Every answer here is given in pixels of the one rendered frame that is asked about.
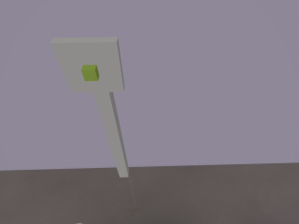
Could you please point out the panel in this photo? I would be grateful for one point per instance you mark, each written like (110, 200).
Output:
(104, 52)

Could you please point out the button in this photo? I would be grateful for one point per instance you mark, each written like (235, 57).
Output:
(90, 72)

